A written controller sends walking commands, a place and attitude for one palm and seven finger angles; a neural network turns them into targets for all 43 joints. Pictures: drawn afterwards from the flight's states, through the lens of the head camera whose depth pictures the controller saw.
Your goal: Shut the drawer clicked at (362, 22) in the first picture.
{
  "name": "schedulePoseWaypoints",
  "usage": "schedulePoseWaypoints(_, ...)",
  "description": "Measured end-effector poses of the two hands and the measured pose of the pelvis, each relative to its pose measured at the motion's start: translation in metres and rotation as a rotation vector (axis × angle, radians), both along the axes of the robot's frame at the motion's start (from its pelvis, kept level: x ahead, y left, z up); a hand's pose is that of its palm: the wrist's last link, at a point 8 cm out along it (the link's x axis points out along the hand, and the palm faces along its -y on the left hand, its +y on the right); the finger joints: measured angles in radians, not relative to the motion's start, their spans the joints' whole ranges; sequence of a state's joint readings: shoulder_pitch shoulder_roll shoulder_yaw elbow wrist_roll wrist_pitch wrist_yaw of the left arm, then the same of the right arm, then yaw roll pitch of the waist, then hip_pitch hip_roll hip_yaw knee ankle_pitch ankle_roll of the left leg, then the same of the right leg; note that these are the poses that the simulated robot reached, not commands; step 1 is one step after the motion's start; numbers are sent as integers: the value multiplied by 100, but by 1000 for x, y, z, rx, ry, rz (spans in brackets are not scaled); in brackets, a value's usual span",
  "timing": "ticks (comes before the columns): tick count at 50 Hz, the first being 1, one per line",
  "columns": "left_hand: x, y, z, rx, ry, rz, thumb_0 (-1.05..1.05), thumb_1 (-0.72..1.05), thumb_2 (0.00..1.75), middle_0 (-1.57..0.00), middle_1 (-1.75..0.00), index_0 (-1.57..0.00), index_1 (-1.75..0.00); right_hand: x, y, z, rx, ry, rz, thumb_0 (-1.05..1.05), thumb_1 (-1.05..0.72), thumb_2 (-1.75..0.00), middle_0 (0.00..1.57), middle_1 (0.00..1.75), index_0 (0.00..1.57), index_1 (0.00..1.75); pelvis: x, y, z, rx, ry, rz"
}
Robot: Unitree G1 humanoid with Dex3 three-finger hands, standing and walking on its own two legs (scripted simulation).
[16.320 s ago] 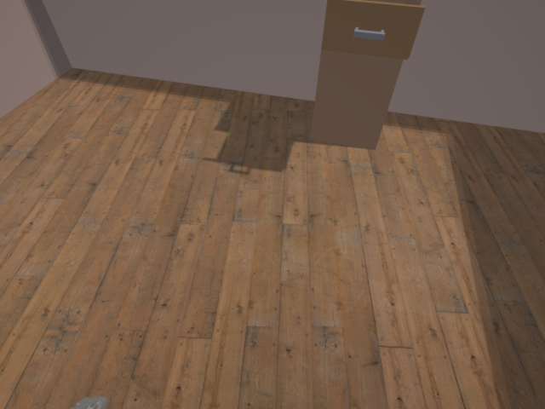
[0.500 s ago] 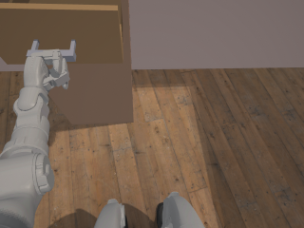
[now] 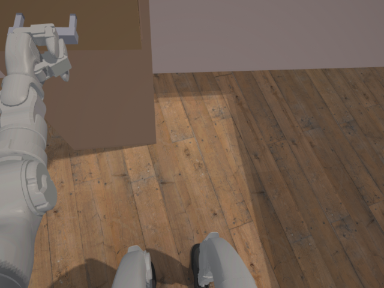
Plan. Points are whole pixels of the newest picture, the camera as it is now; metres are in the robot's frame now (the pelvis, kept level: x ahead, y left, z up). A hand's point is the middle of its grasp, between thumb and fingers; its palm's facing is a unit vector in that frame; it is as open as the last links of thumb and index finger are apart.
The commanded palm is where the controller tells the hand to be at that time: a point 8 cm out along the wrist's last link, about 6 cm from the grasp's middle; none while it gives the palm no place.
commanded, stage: push the drawer shut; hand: left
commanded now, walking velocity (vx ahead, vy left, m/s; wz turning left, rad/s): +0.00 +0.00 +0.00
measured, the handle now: (45, 27) +0.62 +0.22 +0.08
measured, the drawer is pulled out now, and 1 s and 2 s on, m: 0.04 0.00 0.00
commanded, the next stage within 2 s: pull the fist back off the drawer in 0.66 s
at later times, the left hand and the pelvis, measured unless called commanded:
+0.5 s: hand (57, 40) +0.59 +0.20 +0.08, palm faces +0.00 -1.00 -0.04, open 3.1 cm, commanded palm +0.62 +0.20 +0.08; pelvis +0.00 +0.01 -0.01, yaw -1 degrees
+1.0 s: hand (60, 39) +0.59 +0.19 +0.08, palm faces +0.03 -1.00 -0.05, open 3.2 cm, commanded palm +0.61 +0.20 +0.08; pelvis -0.01 +0.01 -0.01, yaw +0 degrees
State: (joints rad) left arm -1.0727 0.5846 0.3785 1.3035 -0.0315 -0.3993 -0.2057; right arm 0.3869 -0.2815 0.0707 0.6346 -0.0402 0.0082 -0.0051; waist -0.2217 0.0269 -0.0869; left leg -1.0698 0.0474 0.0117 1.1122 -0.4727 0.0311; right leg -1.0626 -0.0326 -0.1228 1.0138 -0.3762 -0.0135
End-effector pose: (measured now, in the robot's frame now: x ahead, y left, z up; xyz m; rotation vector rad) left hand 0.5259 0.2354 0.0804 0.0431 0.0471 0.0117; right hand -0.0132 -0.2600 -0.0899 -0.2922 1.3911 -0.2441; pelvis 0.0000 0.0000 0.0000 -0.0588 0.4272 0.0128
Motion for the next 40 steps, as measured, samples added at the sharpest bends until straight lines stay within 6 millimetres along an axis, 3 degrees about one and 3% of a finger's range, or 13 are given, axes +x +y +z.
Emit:
schedulePoseWaypoints(15,42,4,0,-4,14,-13,0,70,93,-140,-160,-139,-160,-32,13,7,-15,109,-49,0,-90,-90,21,30,20,30,3,6,-6,-21,56,-7)
schedulePoseWaypoints(26,47,17,-1,1,15,-7,-3,53,91,-140,-160,-141,-160,-49,20,8,-17,169,-48,0,-90,-90,21,30,20,30,-1,8,-12,-34,85,9)
schedulePoseWaypoints(40,45,13,3,4,24,14,2,55,93,-140,-160,-140,-160,-52,18,9,-34,127,-24,0,-90,-90,21,30,20,30,-10,8,-13,-39,87,14)
